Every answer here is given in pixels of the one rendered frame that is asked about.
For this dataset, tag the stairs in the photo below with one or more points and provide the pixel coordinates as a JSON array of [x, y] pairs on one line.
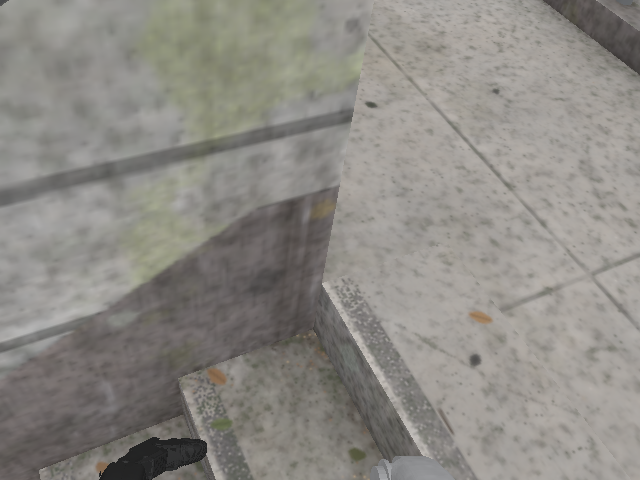
[[305, 408]]

